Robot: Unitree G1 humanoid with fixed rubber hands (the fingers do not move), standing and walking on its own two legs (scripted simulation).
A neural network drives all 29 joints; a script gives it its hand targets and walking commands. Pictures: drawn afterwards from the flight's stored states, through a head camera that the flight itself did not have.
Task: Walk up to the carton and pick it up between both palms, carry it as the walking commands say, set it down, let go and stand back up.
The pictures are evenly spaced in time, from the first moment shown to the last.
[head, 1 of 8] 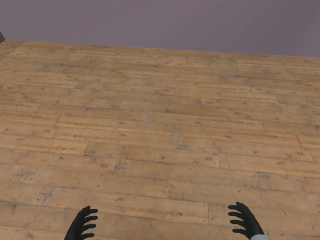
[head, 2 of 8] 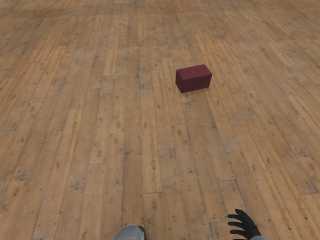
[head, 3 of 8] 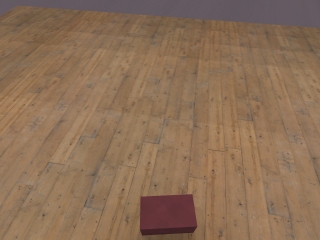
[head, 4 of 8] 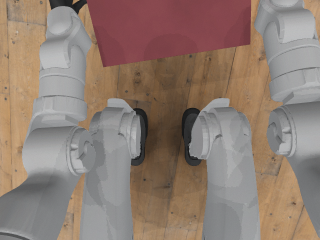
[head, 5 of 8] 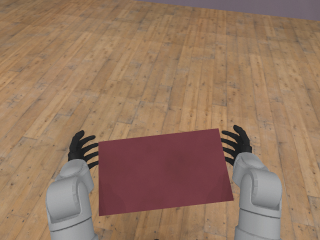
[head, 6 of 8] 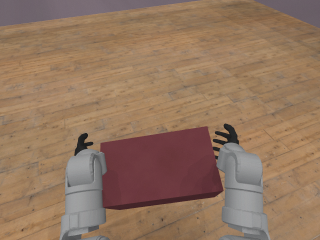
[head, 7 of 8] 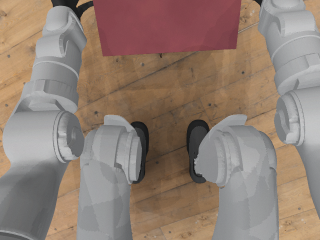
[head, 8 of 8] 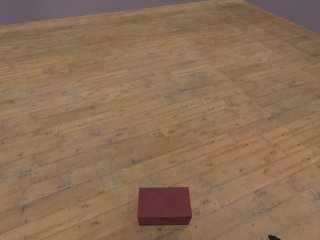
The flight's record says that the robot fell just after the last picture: no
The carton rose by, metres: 0.68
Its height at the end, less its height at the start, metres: +0.00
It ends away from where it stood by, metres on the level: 0.67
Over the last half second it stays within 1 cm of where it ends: yes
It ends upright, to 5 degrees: yes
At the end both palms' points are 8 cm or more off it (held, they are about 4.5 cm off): yes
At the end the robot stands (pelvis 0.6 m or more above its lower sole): yes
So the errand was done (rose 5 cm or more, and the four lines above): yes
